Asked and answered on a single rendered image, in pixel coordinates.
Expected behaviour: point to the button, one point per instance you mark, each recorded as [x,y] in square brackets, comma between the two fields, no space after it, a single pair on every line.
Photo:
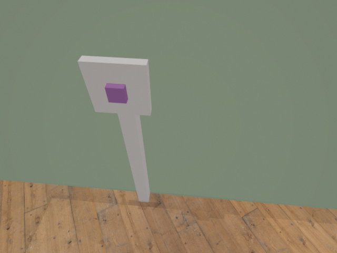
[116,93]

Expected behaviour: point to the panel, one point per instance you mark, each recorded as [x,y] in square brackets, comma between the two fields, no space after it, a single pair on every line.
[97,71]

